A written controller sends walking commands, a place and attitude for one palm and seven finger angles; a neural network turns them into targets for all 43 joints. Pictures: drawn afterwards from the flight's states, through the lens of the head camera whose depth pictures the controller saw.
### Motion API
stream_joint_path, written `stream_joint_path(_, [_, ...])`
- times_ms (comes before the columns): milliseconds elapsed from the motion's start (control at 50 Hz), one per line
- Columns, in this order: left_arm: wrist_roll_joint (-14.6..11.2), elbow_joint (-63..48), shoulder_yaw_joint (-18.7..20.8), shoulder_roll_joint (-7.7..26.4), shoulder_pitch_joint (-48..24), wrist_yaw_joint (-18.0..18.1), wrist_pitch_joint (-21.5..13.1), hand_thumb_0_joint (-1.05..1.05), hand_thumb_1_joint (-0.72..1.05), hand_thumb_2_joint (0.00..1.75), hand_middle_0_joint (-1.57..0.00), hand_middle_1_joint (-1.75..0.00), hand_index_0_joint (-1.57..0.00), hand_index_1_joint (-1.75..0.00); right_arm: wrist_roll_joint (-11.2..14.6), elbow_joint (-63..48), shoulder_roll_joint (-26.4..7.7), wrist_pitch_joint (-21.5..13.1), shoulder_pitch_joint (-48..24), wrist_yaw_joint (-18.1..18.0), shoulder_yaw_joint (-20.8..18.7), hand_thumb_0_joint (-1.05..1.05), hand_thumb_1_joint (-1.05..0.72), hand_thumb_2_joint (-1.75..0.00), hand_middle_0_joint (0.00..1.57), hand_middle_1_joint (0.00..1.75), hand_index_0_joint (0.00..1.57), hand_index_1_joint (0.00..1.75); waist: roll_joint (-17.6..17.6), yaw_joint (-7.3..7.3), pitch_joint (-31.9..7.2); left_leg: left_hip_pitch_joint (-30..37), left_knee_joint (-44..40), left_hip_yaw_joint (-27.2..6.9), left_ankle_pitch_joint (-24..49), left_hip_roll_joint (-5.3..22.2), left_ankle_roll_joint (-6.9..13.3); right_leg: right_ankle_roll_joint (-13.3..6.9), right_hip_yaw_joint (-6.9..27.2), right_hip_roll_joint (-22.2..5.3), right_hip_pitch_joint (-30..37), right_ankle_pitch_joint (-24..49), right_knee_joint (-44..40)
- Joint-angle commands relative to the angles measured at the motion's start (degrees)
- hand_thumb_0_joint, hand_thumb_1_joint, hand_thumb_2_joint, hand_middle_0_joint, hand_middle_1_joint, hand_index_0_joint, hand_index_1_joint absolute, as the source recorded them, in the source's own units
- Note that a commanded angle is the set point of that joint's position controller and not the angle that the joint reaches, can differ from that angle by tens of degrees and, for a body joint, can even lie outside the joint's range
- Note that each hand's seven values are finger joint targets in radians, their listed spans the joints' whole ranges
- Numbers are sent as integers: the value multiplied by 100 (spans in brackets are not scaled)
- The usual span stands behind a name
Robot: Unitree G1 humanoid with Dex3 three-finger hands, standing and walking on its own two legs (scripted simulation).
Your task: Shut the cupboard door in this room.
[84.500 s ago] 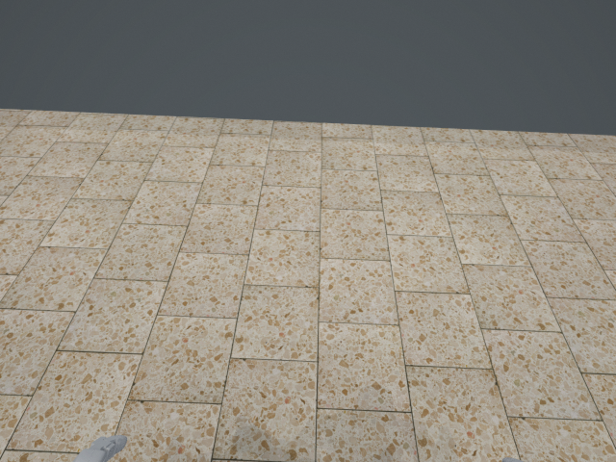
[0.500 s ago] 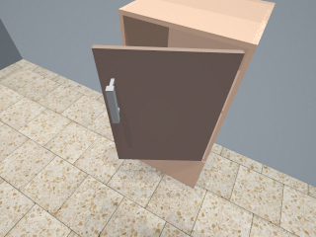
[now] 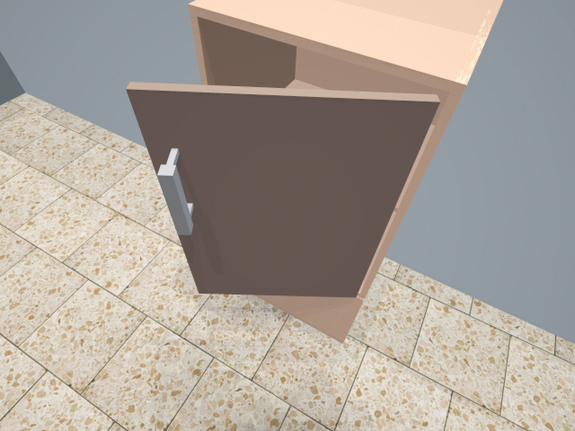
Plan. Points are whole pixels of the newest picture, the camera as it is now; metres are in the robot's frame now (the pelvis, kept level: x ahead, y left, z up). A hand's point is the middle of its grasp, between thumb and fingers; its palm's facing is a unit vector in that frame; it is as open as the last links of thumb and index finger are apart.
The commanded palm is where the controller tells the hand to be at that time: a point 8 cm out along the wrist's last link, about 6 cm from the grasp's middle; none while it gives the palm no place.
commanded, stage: come to a stop and stand still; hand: left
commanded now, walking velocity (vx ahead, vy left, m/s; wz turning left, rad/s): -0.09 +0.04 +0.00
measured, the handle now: (180, 193) +0.45 +0.21 +0.05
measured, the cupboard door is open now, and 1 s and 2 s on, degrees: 29 29 29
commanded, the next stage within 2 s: look again from close up in 0.64 s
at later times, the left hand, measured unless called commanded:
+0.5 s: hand out of the picture +0.00 +0.23 -0.16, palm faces -0.02 -0.96 -0.29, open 7.3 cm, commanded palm none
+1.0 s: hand out of the picture -0.02 +0.20 -0.17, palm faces -0.03 -0.98 -0.22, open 7.3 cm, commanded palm none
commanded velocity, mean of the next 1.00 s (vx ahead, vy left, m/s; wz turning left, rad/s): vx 0.00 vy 0.00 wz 0.00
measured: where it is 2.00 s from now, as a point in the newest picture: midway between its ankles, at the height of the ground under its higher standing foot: outside the picture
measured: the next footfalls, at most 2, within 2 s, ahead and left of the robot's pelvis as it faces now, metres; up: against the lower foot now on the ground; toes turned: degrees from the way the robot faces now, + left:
none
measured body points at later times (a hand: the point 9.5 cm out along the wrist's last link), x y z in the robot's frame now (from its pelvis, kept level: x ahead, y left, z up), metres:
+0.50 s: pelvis -0.06 +0.03 +0.00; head -0.05 +0.01 +0.45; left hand +0.00 +0.28 -0.14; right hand -0.01 -0.20 -0.16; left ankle -0.02 +0.12 -0.73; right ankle -0.06 -0.11 -0.73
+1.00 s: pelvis -0.04 +0.01 +0.00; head -0.02 +0.01 +0.45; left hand -0.02 +0.25 -0.15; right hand -0.01 -0.24 -0.15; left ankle -0.02 +0.12 -0.73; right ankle -0.06 -0.11 -0.73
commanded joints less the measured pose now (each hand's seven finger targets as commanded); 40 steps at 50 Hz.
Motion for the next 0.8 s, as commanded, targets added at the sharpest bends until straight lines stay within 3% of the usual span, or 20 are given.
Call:
stream_joint_path(0, [12, -339, 228, 948, 464, 117, 28, 0, 90, 90, -20, -30, -20, -30, -33, -311, -546, 28, 325, -44, -189, 0, -90, -90, 20, 30, 20, 30, 28, -13, -507, 331, 131, -81, 2758, 363, 79, -257, 628, -979, 229, 4809, 57])
stream_joint_path(60, [15, -502, 200, 832, 223, 91, 87, 0, 90, 90, -20, -30, -20, -30, -48, -397, -573, 43, 244, -25, -208, 0, -90, -90, 20, 30, 20, 30, 141, -45, -496, 609, -56, -276, 2814, 512, 187, -193, 515, -756, -227, 3261, -36])
stream_joint_path(100, [29, -555, 167, 740, 115, 78, 100, 0, 90, 90, -20, -30, -20, -30, -56, -408, -596, 17, 191, -11, -195, 0, -90, -90, 20, 30, 20, 30, 183, -34, -436, 620, -227, -398, 2870, 584, 284, -99, 413, -602, -282, 2615, -130])
stream_joint_path(120, [31, -416, 183, 864, 530, 230, -49, 0, 90, 90, -20, -30, -20, -30, 35, -832, -898, -24, -189, 38, -262, 0, -90, -90, 20, 30, 20, 30, 515, 41, -468, 620, 878, -209, 3431, 678, 105, 18, 776, -849, -517, 4109, -511])
stream_joint_path(140, [23, -736, 218, 1156, 196, 177, -77, 0, 90, 90, -20, -30, -20, -30, -16, -959, -606, 13, 98, 123, -244, 0, -90, -90, 20, 30, 20, 30, 157, -144, -542, -134, 689, -216, 1180, 335, 107, -289, 1000, -1080, -43, 3630, -380])
stream_joint_path(160, [14, -768, 181, 1125, -7, 130, -71, 0, 90, 90, -20, -30, -20, -30, -13, -965, -506, 34, 43, 114, -214, 0, -90, -90, 20, 30, 20, 30, 199, -178, -486, -32, 247, -176, 402, 225, 111, -436, 1081, -1138, -185, 3094, -316])
stream_joint_path(180, [32, -813, 154, 1047, -238, 118, -83, 0, 90, 90, -20, -30, -20, -30, -48, -908, -475, 20, 221, 132, -186, 0, -90, -90, 20, 30, 20, 30, 283, -254, -571, 151, -94, -232, 815, 286, 123, -414, 754, -925, -185, 2793, -158])
stream_joint_path(220, [13, -929, 127, 914, -178, 105, -34, 0, 90, 90, -20, -30, -20, -30, -84, -968, -749, -39, 316, 129, -200, 0, -90, -90, 20, 30, 20, 30, 589, -169, -559, 299, -227, -656, 2135, 633, 319, -220, 353, -406, -353, 1623, 83])
stream_joint_path(240, [1, -882, 108, 880, -152, 95, 14, 0, 90, 90, -20, -30, -20, -30, -83, -974, -812, -51, 252, 116, -189, 0, -90, -90, 20, 30, 20, 30, 786, -99, -488, 216, -432, -834, 2137, 742, 433, -141, 190, -276, -340, 898, 93])
stream_joint_path(260, [-2, -852, 79, 860, -121, 77, 57, 0, 90, 90, -20, -30, -20, -30, -77, -1014, -850, -40, 133, 113, -179, 0, -90, -90, 20, 30, 20, 30, 711, -33, -235, -3, -629, -907, 1612, 775, 495, -96, 147, -201, -405, 336, -9])
stream_joint_path(280, [27, -865, 80, 856, -153, 55, 62, 0, 90, 90, -20, -30, -20, -30, -87, -1049, -858, -54, 72, 117, -176, 0, -90, -90, 20, 30, 20, 30, 712, -4, -37, -223, -761, -913, 1318, 744, 511, -99, 151, -198, -388, 210, -74])
stream_joint_path(300, [15, -853, 63, 893, -177, 32, 76, 0, 90, 90, -20, -30, -20, -30, -87, -1063, -865, -45, 15, 127, -158, 0, -90, -90, 20, 30, 20, 30, 480, 5, 78, -338, -897, -928, 673, 676, 472, -103, 209, -217, -441, 114, -166])
stream_joint_path(360, [29, -866, 37, 948, -314, -26, 113, 0, 90, 90, -20, -30, -20, -30, -102, -1049, -922, -6, 59, 165, -158, 0, -90, -90, 20, 30, 20, 30, 222, -46, 551, -722, -1420, -1004, -1115, 551, 374, -124, 342, -258, -726, -375, -407])
stream_joint_path(440, [32, -842, 45, 1027, -234, -56, 89, 0, 90, 90, -20, -30, -20, -30, -118, -968, -982, -18, 174, 182, -162, 0, -90, -90, 20, 30, 20, 30, 29, -41, 291, -561, -1504, -966, -1259, 510, 360, -132, 436, -332, -747, -567, -557])
stream_joint_path(520, [23, -771, 42, 1099, -184, -73, 48, 0, 90, 90, -20, -30, -20, -30, -107, -842, -1012, -64, 252, 185, -137, 0, -90, -90, 20, 30, 20, 30, 94, -40, 16, -365, -1481, -907, -1012, 502, 360, -154, 510, -406, -663, -433, -634])
stream_joint_path(620, [13, -613, 25, 1139, -197, -92, 5, 0, 90, 90, -20, -30, -20, -30, -86, -634, -1023, -96, 388, 175, -122, 0, -90, -90, 20, 30, 20, 30, 57, -90, 20, -175, -1386, -794, -692, 468, 318, -166, 622, -482, -788, -434, -825])
stream_joint_path(780, [-2, -308, 6, 1179, -157, -87, -64, 0, 90, 90, -20, -30, -20, -30, -47, -314, -980, -171, 431, 130, -87, 0, -90, -90, 20, 30, 20, 30, 132, -85, -44, 188, -1099, -601, 415, 469, 286, -168, 659, -563, -615, 428, -912])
